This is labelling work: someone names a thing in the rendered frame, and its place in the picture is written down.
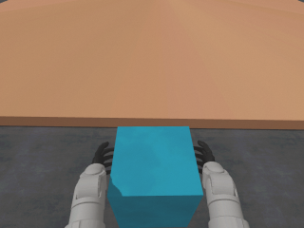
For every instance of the right robot forearm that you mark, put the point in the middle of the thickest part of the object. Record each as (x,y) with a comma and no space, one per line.
(222,198)

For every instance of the robot left hand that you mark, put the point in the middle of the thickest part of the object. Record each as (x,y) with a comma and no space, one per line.
(101,158)

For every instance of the robot right hand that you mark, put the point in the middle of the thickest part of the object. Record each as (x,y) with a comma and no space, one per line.
(207,155)

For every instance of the carton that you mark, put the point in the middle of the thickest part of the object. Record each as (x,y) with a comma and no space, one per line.
(154,179)

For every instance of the left robot forearm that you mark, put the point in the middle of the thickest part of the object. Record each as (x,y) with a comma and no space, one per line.
(88,203)

